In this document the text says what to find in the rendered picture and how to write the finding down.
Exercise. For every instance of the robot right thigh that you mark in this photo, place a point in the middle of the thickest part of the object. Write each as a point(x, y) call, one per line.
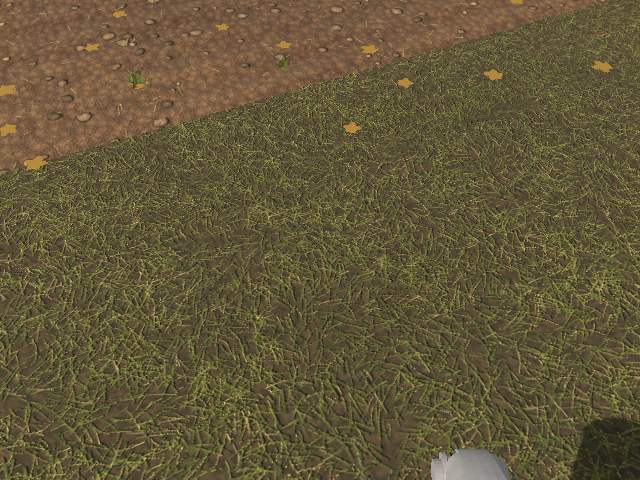
point(469, 464)

